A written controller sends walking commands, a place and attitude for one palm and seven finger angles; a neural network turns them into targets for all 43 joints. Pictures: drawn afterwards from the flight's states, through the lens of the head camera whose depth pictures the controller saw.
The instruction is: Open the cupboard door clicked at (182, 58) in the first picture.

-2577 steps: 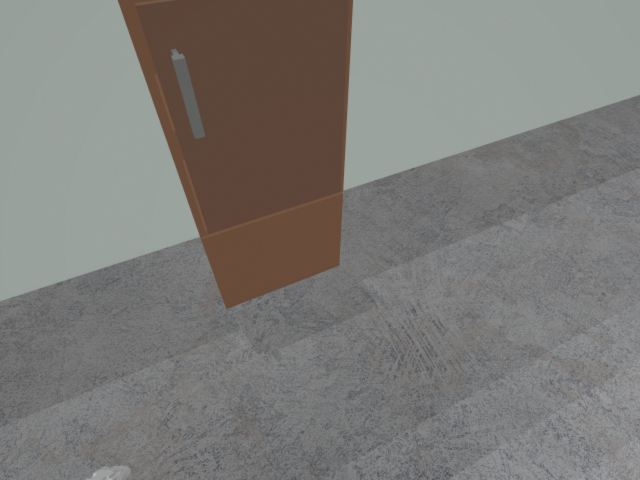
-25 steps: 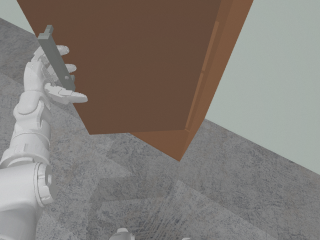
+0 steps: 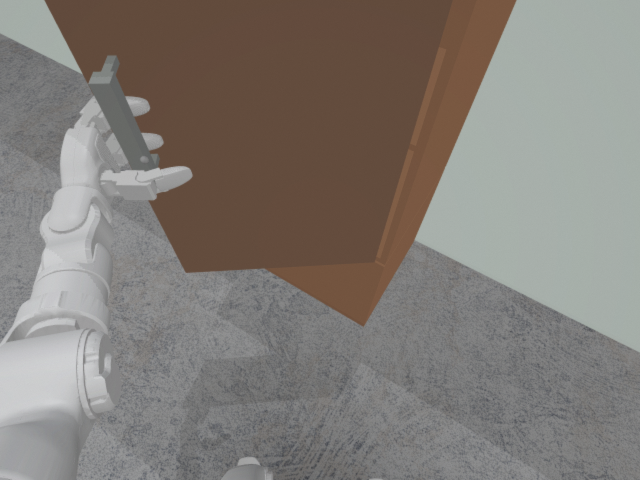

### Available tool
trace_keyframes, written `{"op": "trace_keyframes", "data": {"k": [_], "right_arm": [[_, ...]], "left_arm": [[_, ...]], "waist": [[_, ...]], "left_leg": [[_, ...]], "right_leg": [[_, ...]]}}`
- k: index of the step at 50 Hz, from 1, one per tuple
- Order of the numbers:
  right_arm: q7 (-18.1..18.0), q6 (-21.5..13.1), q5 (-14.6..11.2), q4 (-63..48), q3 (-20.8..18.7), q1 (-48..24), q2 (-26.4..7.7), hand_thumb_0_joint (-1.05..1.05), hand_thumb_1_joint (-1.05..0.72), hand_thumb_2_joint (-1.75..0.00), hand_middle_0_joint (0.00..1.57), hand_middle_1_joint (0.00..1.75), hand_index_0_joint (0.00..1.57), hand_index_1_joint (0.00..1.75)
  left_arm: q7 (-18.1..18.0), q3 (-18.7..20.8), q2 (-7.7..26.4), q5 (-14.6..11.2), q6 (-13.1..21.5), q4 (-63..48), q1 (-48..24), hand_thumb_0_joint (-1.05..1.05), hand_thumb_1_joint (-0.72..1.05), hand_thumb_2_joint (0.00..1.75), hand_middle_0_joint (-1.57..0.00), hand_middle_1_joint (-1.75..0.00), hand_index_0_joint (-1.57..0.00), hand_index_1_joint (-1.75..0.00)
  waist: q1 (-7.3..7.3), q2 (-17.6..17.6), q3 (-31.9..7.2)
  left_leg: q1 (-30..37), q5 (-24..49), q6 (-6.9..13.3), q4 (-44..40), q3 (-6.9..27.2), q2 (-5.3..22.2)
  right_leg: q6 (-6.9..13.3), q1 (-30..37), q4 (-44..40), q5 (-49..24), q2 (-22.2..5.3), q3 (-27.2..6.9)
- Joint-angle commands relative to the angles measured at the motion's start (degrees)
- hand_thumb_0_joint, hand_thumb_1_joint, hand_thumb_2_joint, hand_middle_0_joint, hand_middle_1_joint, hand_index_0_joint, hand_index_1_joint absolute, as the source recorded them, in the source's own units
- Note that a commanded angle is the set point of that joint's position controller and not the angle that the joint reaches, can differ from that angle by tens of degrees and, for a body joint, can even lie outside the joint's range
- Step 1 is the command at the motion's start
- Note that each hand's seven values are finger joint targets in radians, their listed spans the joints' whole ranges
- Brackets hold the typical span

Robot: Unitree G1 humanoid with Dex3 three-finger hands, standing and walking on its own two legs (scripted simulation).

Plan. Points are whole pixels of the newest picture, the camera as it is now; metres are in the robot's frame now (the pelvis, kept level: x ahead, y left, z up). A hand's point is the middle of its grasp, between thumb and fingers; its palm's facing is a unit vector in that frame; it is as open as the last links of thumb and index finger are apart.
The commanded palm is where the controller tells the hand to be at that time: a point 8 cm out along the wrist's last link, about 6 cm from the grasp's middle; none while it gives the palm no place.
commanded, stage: close the thumb around the handle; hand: left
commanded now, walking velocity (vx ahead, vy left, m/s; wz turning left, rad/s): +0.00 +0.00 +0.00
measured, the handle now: (133, 127) +0.54 +0.23 +0.12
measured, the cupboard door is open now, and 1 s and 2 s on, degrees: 37 50 77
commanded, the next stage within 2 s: pull the door open along its arc in 0.40 s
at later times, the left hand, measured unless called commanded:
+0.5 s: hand (144, 155) +0.49 +0.20 +0.12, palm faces +0.06 -1.00 +0.00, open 5.8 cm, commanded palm +0.46 +0.24 +0.12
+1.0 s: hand (146, 213) +0.40 +0.18 +0.12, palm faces -0.01 -1.00 +0.03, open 6.2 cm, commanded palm +0.33 +0.25 +0.12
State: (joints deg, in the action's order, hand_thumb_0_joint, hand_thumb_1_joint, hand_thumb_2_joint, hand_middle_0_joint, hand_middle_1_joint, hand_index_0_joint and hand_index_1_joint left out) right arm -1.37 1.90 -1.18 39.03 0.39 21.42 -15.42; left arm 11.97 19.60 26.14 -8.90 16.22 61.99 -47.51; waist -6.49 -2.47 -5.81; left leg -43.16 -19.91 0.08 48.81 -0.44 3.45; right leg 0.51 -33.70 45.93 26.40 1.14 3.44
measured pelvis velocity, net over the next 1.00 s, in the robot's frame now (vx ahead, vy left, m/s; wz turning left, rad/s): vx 0.02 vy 0.00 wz -0.04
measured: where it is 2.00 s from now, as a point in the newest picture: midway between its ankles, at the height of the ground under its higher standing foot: outside the picture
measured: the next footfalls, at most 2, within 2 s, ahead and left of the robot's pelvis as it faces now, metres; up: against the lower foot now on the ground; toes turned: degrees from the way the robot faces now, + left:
none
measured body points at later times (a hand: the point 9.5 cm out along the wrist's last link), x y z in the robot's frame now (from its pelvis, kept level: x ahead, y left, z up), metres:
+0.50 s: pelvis -0.01 +0.00 +0.00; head +0.08 +0.01 +0.44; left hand +0.48 +0.25 +0.12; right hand +0.01 -0.27 -0.12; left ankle +0.03 +0.12 -0.70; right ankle -0.05 -0.12 -0.70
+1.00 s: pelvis +0.02 +0.00 +0.01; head +0.04 -0.01 +0.46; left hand +0.39 +0.24 +0.12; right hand +0.10 -0.26 -0.10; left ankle +0.03 +0.12 -0.70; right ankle -0.05 -0.12 -0.70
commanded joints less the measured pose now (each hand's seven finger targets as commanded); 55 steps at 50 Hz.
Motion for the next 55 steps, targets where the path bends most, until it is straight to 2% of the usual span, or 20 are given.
{"op": "trace_keyframes", "data": {"k": [1, 4, 5, 7, 10, 14, 15, 22, 25, 26, 28, 30, 33, 39, 41, 47, 48, 49, 53, 55], "right_arm": [[-1.2, -1.3, 0.0, -3.6, -3.2, 5.9, -9.3, 0.00, -0.90, -0.90, 0.20, 0.30, 0.20, 0.30], [-1.3, -1.3, 0.0, -3.4, -3.3, 6.1, -9.7, 0.00, -0.90, -0.90, 0.20, 0.30, 0.20, 0.30], [-1.4, -1.4, -0.1, -3.4, -3.2, 6.0, -9.4, 0.00, -0.90, -0.90, 0.20, 0.30, 0.20, 0.30], [-1.4, -1.4, 0.0, -3.3, -3.2, 6.3, -9.7, 0.00, -0.90, -0.90, 0.20, 0.30, 0.20, 0.30], [-1.5, -1.4, 0.1, -3.2, -3.1, 6.3, -9.6, 0.00, -0.90, -0.90, 0.20, 0.30, 0.20, 0.30], [-1.4, -1.6, 0.3, -3.0, -3.2, 7.1, -9.7, 0.00, -0.90, -0.90, 0.20, 0.30, 0.20, 0.30], [-1.4, -1.6, 0.3, -3.0, -3.3, 7.2, -9.8, 0.00, -0.90, -0.90, 0.20, 0.30, 0.20, 0.30], [-1.2, -1.6, 0.3, -2.8, -3.2, 7.4, -9.8, 0.00, -0.90, -0.90, 0.20, 0.30, 0.20, 0.30], [-1.3, -1.6, 0.3, -2.7, -3.2, 7.7, -9.9, 0.00, -0.90, -0.90, 0.20, 0.30, 0.20, 0.30], [-1.5, -1.4, 0.3, -2.5, -3.1, 7.9, -10.4, 0.00, -0.90, -0.90, 0.20, 0.30, 0.20, 0.30], [-1.6, -0.9, 0.4, -3.6, -3.0, 8.0, -10.7, 0.00, -0.90, -0.90, 0.20, 0.30, 0.20, 0.30], [-1.5, -0.6, 0.0, -5.1, -2.8, 6.8, -9.8, 0.00, -0.90, -0.90, 0.20, 0.30, 0.20, 0.30], [-1.5, -0.1, -0.3, -6.9, -2.9, 6.0, -9.7, 0.00, -0.90, -0.90, 0.20, 0.30, 0.20, 0.30], [-1.3, -0.1, -1.3, -10.5, -3.2, 2.4, -8.7, 0.00, -0.90, -0.90, 0.20, 0.30, 0.20, 0.30], [-1.2, -0.4, -1.7, -11.6, -3.1, 1.0, -8.3, 0.00, -0.90, -0.90, 0.20, 0.30, 0.20, 0.30], [-0.9, -1.9, -2.1, -14.5, -3.0, -3.7, -7.3, 0.00, -0.90, -0.90, 0.20, 0.30, 0.20, 0.30], [-0.8, -2.6, -2.0, -15.0, -2.8, -5.7, -5.6, 0.00, -0.90, -0.90, 0.20, 0.30, 0.20, 0.30], [-0.3, -3.3, -1.7, -15.4, -2.5, -7.0, -4.7, 0.00, -0.90, -0.90, 0.20, 0.30, 0.20, 0.30], [0.4, -3.5, -0.6, -14.4, -2.5, -9.1, -4.2, 0.00, -0.90, -0.90, 0.20, 0.30, 0.20, 0.30], [0.5, -2.8, -0.1, -14.8, -2.5, -10.9, -3.9, 0.00, -0.90, -0.90, 0.20, 0.30, 0.20, 0.30]], "left_arm": [[1.7, -1.1, 9.6, -0.9, 4.6, -13.0, -28.9, 0.00, 0.40, 0.68, -0.36, -1.30, -0.36, -1.30], [1.6, 0.6, 12.0, -0.7, 4.8, -13.0, -29.2, 0.00, 0.56, 0.76, -0.38, -1.31, -0.38, -1.31], [1.8, -1.1, 10.1, -0.7, 4.6, -12.5, -29.9, 0.00, 0.62, 0.78, -0.38, -1.32, -0.38, -1.32], [1.9, 0.2, 11.8, -0.7, 4.3, -11.5, -29.2, 0.00, 0.73, 0.83, -0.39, -1.33, -0.39, -1.33], [1.9, -1.1, 10.7, -0.4, 4.2, -10.4, -30.9, 0.00, 0.90, 0.90, -0.40, -1.35, -0.40, -1.35], [1.7, -1.1, 10.5, -0.2, 4.4, -10.4, -32.0, 0.00, 0.90, 0.90, -0.40, -1.35, -0.40, -1.35], [1.6, -0.1, 11.7, -0.2, 4.2, -9.7, -30.9, 0.00, 0.90, 0.90, -0.40, -1.35, -0.40, -1.35], [1.5, -1.7, 10.3, 0.0, 4.1, -10.4, -33.1, 0.00, 0.90, 0.90, -0.40, -1.35, -0.40, -1.35], [1.5, -0.7, 11.6, 0.2, 4.0, -9.4, -32.5, 0.00, 0.90, 0.90, -0.40, -1.35, -0.40, -1.35], [1.4, 2.7, 16.4, 0.6, 3.9, -7.9, -31.6, 0.00, 0.90, 0.90, -0.40, -1.35, -0.40, -1.35], [2.1, 6.5, 21.0, 1.0, 4.1, -8.5, -26.2, 0.00, 0.90, 0.90, -0.40, -1.35, -0.40, -1.35], [3.4, 4.5, 17.7, 0.1, 4.0, -10.2, -22.7, 0.00, 0.90, 0.90, -0.40, -1.35, -0.40, -1.35], [4.5, 5.5, 17.3, -1.5, 3.4, -13.0, -16.4, 0.00, 0.90, 0.90, -0.40, -1.35, -0.40, -1.35], [4.4, 6.3, 14.7, -4.4, 1.3, -26.7, -1.2, 0.00, 0.90, 0.90, -0.40, -1.35, -0.40, -1.35], [4.2, 5.7, 12.3, -5.6, -0.2, -30.1, 5.4, 0.00, 0.90, 0.90, -0.40, -1.35, -0.40, -1.35], [3.1, 5.6, 8.2, -8.0, -3.1, -43.7, 21.6, 0.00, 0.90, 0.90, -0.40, -1.35, -0.40, -1.35], [-2.7, 11.1, 7.9, -9.9, -3.8, -49.0, 21.8, 0.00, 0.90, 0.90, -0.40, -1.35, -0.40, -1.35], [-6.9, 8.3, 2.1, -9.5, -5.1, -50.9, 25.5, 0.00, 0.90, 0.90, -0.40, -1.35, -0.40, -1.35], [-19.2, 3.2, -3.8, -3.2, -8.0, -59.0, 32.1, 0.00, 0.90, 0.90, -0.40, -1.35, -0.40, -1.35], [-22.5, -1.1, -7.3, -0.3, -9.1, -63.9, 34.1, 0.00, 0.90, 0.90, -0.40, -1.35, -0.40, -1.35]], "waist": [[-2.61, -3.0, -20.8], [-2.25, -3.6, -22.1], [-2.97, -3.0, -21.1], [-2.51, -3.1, -20.7], [-3.29, -4.4, -19.7], [-3.31, -4.3, -22.4], [-2.91, -3.8, -22.3], [-3.77, -3.9, -21.5], [-3.44, -3.7, -21.8], [-2.73, -4.2, -21.1], [-0.46, -4.0, -24.2], [-0.21, -3.7, -23.6], [1.21, -1.8, -23.8], [4.28, -2.0, -23.9], [4.78, -0.1, -20.7], [6.84, 1.2, -17.2], [10.87, -0.3, -18.0], [10.48, -0.2, -17.5], [8.90, 3.1, -12.6], [8.51, 1.7, -12.9]], "left_leg": [[26.5, 18.3, 1.9, -3.1, 3.1, -1.9], [26.2, 18.0, 2.0, -3.2, 3.0, -1.9], [26.2, 17.6, 2.0, -3.1, 3.1, -1.9], [25.1, 16.8, 2.0, -3.2, 3.0, -1.9], [25.1, 15.9, 1.9, -3.1, 3.2, -1.8], [26.2, 16.7, 1.9, -2.8, 3.6, -1.8], [25.7, 16.8, 1.9, -2.7, 3.6, -1.7], [25.6, 15.8, 1.9, -2.8, 3.7, -1.7], [24.9, 15.3, 2.0, -2.8, 3.6, -1.7], [23.8, 15.4, 1.9, -2.7, 3.5, -1.6], [22.9, 17.5, 2.1, -2.7, 3.0, -2.0], [23.0, 18.7, 2.1, -3.0, 2.2, -2.0], [22.8, 19.9, 2.4, -3.4, 1.3, -2.3], [24.1, 23.5, 2.6, -5.2, -0.4, -2.7], [23.3, 22.9, 2.5, -6.3, -0.8, -2.7], [24.0, 23.0, 2.2, -8.3, -1.6, -3.2], [23.4, 24.2, 1.8, -8.2, -1.8, -3.5], [24.2, 24.0, 1.4, -9.1, -2.0, -3.6], [24.8, 22.0, 1.1, -10.0, -1.7, -2.9], [26.3, 21.5, 1.0, -10.7, -1.7, -2.7]], "right_leg": [[0.1, -3.7, -6.4, -22.4, 2.7, -1.0], [0.1, -3.3, -6.2, -22.2, 2.5, -1.4], [0.0, -3.9, -6.4, -22.0, 2.6, -1.3], [0.0, -3.7, -6.4, -21.3, 2.5, -1.4], [0.0, -5.5, -6.5, -19.8, 2.5, -1.3], [0.1, -5.6, -6.1, -19.7, 2.5, -1.2], [0.1, -5.3, -6.0, -19.8, 2.6, -1.2], [0.0, -6.3, -6.2, -18.8, 2.7, -1.1], [0.0, -6.0, -6.2, -18.4, 2.7, -1.2], [0.2, -5.5, -6.2, -18.6, 2.5, -1.4], [0.3, -1.5, -5.4, -21.5, 2.5, -1.7], [0.0, -0.1, -5.4, -23.6, 2.5, -1.5], [0.0, 2.9, -5.7, -26.2, 2.8, -1.5], [-0.1, 9.4, -6.5, -33.5, 2.6, -1.9], [-0.3, 10.5, -7.1, -34.5, 2.5, -1.6], [-0.7, 13.6, -7.7, -37.4, 2.0, -1.4], [-0.3, 15.3, -7.7, -36.4, 1.9, -1.1], [-0.4, 15.4, -7.8, -36.3, 1.9, -0.6], [-0.6, 13.9, -8.9, -32.0, 1.7, 0.0], [-0.4, 14.1, -9.3, -31.3, 1.2, -0.4]]}}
